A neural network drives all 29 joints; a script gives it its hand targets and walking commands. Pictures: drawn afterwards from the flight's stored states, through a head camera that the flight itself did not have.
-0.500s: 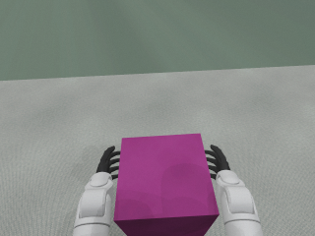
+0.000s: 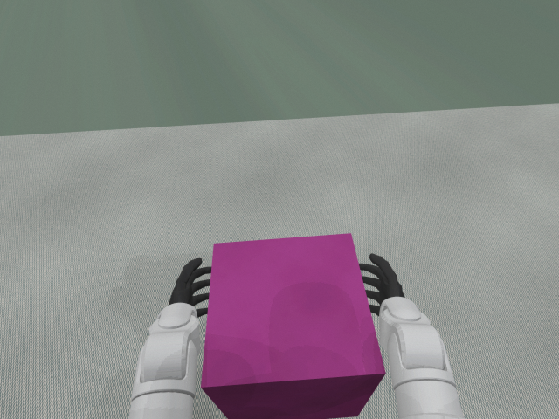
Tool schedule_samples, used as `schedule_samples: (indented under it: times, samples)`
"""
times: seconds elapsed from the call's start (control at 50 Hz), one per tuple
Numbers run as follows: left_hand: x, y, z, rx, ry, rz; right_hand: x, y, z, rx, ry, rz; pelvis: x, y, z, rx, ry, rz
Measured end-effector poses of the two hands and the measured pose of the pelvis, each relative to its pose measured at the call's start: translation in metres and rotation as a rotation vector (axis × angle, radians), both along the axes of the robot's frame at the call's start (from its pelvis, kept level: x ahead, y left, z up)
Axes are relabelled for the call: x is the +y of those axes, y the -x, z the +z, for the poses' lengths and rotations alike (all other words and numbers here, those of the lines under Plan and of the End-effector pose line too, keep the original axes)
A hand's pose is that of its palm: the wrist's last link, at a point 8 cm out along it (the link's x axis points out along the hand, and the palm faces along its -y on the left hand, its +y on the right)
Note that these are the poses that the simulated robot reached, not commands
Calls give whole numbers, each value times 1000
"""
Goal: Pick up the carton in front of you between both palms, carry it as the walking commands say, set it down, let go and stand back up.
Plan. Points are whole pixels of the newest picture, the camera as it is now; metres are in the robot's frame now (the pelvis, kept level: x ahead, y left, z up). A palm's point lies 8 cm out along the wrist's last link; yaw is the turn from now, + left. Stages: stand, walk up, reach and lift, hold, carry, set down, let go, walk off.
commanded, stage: set down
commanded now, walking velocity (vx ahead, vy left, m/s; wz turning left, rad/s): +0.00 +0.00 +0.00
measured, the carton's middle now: (289, 334) +0.28 +0.00 -0.06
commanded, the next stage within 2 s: none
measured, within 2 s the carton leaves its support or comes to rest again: neither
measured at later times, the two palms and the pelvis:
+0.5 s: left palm (197, 333) +0.32 +0.17 -0.16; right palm (352, 325) +0.34 -0.13 -0.16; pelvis -0.06 +0.02 -0.08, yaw -3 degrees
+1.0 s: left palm (200, 347) +0.35 +0.19 -0.30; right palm (329, 330) +0.39 -0.11 -0.30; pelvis -0.07 +0.01 -0.21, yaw -4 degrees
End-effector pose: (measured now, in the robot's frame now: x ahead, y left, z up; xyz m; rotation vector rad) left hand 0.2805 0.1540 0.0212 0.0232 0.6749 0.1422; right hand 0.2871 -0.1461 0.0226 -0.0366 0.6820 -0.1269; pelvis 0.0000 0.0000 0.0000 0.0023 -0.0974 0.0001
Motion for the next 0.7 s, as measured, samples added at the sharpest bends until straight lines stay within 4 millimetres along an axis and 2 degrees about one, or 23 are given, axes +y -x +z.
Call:
schedule_samples:
  times: [0.12,0.26,0.34,0.46,0.52,0.6,0.7]
  samples:
    - [5,-14,-8,-1,31,34,5,-14,-10,-2,-24,-14,5,21,-7,-7,-1,-22]
    - [9,-34,-44,10,31,31,10,-33,-43,6,0,7,15,41,-24,90,-2,-42]
    - [12,-40,-80,17,9,23,12,-42,-81,14,14,29,19,51,-38,197,-4,-51]
    - [15,-42,-155,18,12,49,15,-49,-158,17,11,51,21,60,-70,385,-6,-56]
    - [16,-41,-186,1,21,68,16,-52,-190,1,3,58,21,60,-88,484,-8,-58]
    - [18,-46,-212,-31,32,88,19,-60,-217,-27,-18,57,20,58,-113,593,-16,-61]
    - [20,-57,-234,-43,38,102,21,-76,-237,-38,-23,61,19,57,-140,680,-17,-58]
